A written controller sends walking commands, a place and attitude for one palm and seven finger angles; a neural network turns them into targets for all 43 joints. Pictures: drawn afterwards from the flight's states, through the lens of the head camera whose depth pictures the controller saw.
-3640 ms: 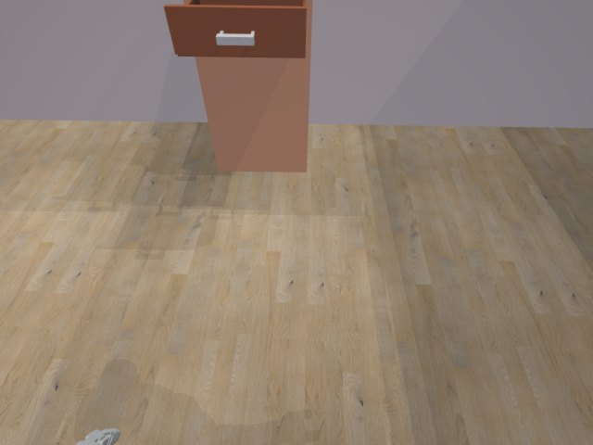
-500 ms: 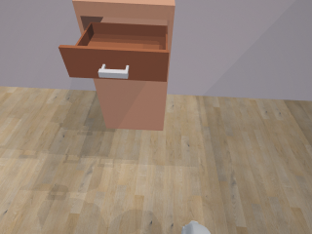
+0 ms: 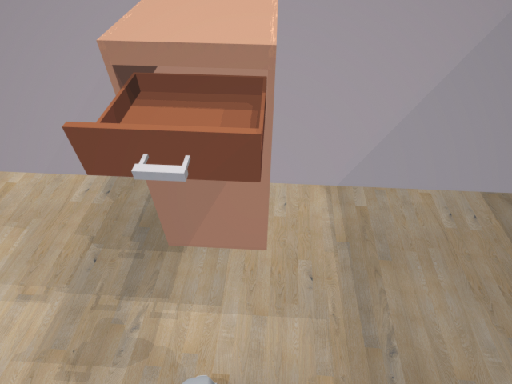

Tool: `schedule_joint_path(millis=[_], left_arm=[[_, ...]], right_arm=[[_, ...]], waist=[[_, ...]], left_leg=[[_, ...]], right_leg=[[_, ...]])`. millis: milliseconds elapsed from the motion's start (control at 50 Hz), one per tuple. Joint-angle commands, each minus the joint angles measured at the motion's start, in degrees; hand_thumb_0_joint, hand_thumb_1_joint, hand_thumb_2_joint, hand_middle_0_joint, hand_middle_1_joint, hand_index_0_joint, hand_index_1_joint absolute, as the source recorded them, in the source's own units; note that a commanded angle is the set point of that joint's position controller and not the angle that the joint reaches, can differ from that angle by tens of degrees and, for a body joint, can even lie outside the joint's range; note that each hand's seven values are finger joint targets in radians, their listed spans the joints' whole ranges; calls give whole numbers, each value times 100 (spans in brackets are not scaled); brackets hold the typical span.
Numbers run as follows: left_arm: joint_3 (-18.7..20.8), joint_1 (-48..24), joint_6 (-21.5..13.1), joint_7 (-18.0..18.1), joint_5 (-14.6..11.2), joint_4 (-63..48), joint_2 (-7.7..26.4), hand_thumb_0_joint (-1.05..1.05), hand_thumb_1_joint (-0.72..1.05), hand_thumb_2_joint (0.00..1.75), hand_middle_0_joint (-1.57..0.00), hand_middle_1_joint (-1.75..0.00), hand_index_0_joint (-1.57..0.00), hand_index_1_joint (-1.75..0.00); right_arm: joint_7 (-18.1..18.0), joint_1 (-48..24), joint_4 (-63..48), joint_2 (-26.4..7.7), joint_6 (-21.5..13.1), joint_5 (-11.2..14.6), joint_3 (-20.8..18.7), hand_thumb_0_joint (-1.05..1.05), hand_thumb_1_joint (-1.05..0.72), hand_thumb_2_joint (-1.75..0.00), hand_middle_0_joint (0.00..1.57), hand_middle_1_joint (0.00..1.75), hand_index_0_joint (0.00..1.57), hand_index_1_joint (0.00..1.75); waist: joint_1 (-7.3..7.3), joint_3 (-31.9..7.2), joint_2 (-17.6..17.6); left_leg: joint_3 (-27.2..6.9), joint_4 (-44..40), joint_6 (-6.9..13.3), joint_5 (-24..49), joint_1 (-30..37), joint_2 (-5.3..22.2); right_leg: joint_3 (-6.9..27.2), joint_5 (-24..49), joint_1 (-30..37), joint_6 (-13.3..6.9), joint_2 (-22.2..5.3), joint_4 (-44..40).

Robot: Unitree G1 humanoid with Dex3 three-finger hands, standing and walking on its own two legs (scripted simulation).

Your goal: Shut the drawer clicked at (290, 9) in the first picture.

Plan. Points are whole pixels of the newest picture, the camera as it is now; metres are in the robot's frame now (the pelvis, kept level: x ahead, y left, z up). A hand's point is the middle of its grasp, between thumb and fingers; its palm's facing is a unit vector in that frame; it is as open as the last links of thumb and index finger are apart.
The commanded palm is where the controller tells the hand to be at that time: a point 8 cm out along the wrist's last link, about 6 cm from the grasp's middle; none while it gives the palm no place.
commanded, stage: take the last steps up to it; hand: left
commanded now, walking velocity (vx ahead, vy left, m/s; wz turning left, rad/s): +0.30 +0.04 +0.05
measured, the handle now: (163, 165) +0.54 +0.24 +0.03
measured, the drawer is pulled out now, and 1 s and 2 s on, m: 0.29 0.29 0.29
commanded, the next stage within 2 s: come to a stop and stand still in 0.52 s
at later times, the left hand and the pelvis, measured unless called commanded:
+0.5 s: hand (137, 370) +0.19 +0.24 -0.17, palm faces +0.03 -0.98 -0.19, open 7.4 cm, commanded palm none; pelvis +0.14 +0.06 +0.00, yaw -1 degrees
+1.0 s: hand (156, 325) +0.27 +0.23 -0.17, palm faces +0.05 -0.97 -0.24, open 7.3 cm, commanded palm none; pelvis +0.19 +0.04 -0.01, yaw +0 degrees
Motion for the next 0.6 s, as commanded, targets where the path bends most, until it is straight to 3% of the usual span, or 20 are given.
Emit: schedule_joint_path(millis=[0, 40, 60, 100, 120, 140, 160, 180, 200, 220, 240, 280, 340, 400, 480, 520, 540, 580], left_arm=[[174, 537, -92, 41, 28, -78, 977, 0, 90, 90, -20, -30, -20, -30], [195, 609, -56, 38, 46, -44, 1029, 0, 90, 90, -20, -30, -20, -30], [205, 561, -39, 44, 46, -46, 1040, 0, 90, 90, -20, -30, -20, -30], [226, 454, 17, 40, 20, -28, 1035, 0, 90, 90, -20, -30, -20, -30], [199, 476, 46, 25, -3, -26, 919, 0, 90, 90, -20, -30, -20, -30], [143, 556, 67, -9, -8, -94, 649, 0, 90, 90, -20, -30, -20, -30], [88, 389, 59, -37, -32, -289, 408, 0, 90, 90, -20, -30, -20, -30], [102, 76, 71, 0, 33, -437, 554, 0, 90, 90, -20, -30, -20, -30], [115, -112, 78, -15, 22, -426, 532, 0, 90, 90, -20, -30, -20, -30], [145, -139, 77, -54, 21, -367, 548, 0, 90, 90, -20, -30, -20, -30], [135, -46, 82, -85, 23, -277, 495, 0, 90, 90, -20, -30, -20, -30], [122, 215, 155, -59, 48, -160, 360, 0, 90, 90, -20, -30, -20, -30], [89, 157, 236, -35, 18, -192, 336, 0, 90, 90, -20, -30, -20, -30], [78, -191, 299, -34, 18, -330, 379, 0, 90, 90, -20, -30, -20, -30], [65, -754, 290, -36, 15, -555, 399, 0, 90, 90, -20, -30, -20, -30], [73, -858, 272, -35, 16, -593, 410, 0, 90, 90, -20, -30, -20, -30], [82, -839, 252, -27, 20, -598, 431, 0, 90, 90, -20, -30, -20, -30], [129, -299, 175, -12, 28, -404, 558, 0, 90, 90, -20, -30, -20, -30]], right_arm=[[112, -330, -467, -47, -112, 10, 34, 0, -90, -90, 20, 30, 20, 30], [121, -449, -551, -65, -145, 29, 42, 0, -90, -90, 20, 30, 20, 30], [115, -414, -572, -79, -168, 34, 49, 0, -90, -90, 20, 30, 20, 30], [75, 16, -450, -121, -224, 25, 58, 0, -90, -90, 20, 30, 20, 30], [29, 454, -301, -250, -267, 14, 47, 0, -90, -90, 20, 30, 20, 30], [-31, 1095, -142, -720, -296, -28, -57, 0, -90, -90, 20, 30, 20, 30], [-100, 1682, -58, -1224, -279, -38, -167, 0, -90, -90, 20, 30, 20, 30], [-150, 1639, -32, -1124, -239, -15, -131, 0, -90, -90, 20, 30, 20, 30], [-184, 1291, -122, -926, -246, 7, -78, 0, -90, -90, 20, 30, 20, 30], [-195, 964, -211, -639, -281, 27, -3, 0, -90, -90, 20, 30, 20, 30], [-218, 731, -231, -448, -348, 40, 64, 0, -90, -90, 20, 30, 20, 30], [-238, 673, -216, -284, -439, 38, 66, 0, -90, -90, 20, 30, 20, 30], [-249, 733, -127, -345, -465, 63, 90, 0, -90, -90, 20, 30, 20, 30], [-233, 812, -22, -385, -421, 51, 82, 0, -90, -90, 20, 30, 20, 30], [-211, 1011, 144, -455, -336, 5, 41, 0, -90, -90, 20, 30, 20, 30], [-212, 1037, 206, -463, -290, -12, 21, 0, -90, -90, 20, 30, 20, 30], [-215, 1038, 245, -410, -280, -16, 33, 0, -90, -90, 20, 30, 20, 30], [-212, 1004, 272, -346, -263, 19, 61, 0, -90, -90, 20, 30, 20, 30]], waist=[[179, 705, -731], [217, 725, -769], [170, 729, -768], [-38, 589, -534], [-219, 444, -129], [-450, 165, 958], [-598, 54, 1946], [-631, 97, 1428], [-511, 342, 1118], [-377, 542, 620], [-201, 516, 266], [-36, 289, 166], [39, 222, 108], [18, 419, 326], [-140, 652, 392], [-143, 688, 495], [-108, 725, 397], [157, 439, 109]], left_leg=[[41, -823, 73, -66, -116, -25], [133, -1121, 143, -247, 187, -100], [134, -1310, 186, -337, 404, -133], [385, -2016, 218, -88, 1393, -318], [393, -2382, 246, -69, 2257, -382], [-730, -2882, 504, -519, 3143, 390], [-2339, -3716, 998, -640, 3517, 1571], [-2499, -3913, 1201, -1102, 3204, 1685], [-2324, -3979, 1232, -1171, 2806, 1572], [-1902, -4034, 1189, -885, 2453, 1402], [-1537, -4040, 1111, -184, 2311, 1266], [-858, -3917, 1061, 1339, 2329, 1035], [-495, -3833, 1155, 2321, 2445, 958], [-285, -3879, 1168, 2081, 2359, 910], [-347, -3750, 1163, 1660, 2229, 932], [-378, -3592, 1102, 1402, 2190, 925], [-379, -3434, 1053, 1403, 2096, 887], [-84, -2619, 731, 1139, 1852, 551]], right_leg=[[1319, -523, -112, -612, -1799, -1195], [1307, -559, -141, -608, -1843, -1057], [1304, -529, -179, -605, -1844, -939], [992, -573, -478, -426, -1596, -434], [725, -454, -898, -282, -1303, 243], [334, -764, -1639, -12, -767, 1626], [-24, -2121, -2610, 226, -184, 3227], [589, -2254, -2855, 130, -297, 4111], [809, -1812, -3062, 102, -485, 4613], [951, -1319, -3029, 114, -650, 4742], [984, -1000, -2842, 170, -728, 4676], [970, -634, -2579, 306, -747, 4488], [899, -526, -2457, 383, -719, 3996], [830, -398, -2370, 418, -728, 3293], [620, -485, -1979, 365, -572, 2330], [533, -492, -1715, 330, -476, 1968], [474, -430, -1475, 294, -393, 1692], [399, 175, -376, 250, -282, 790]])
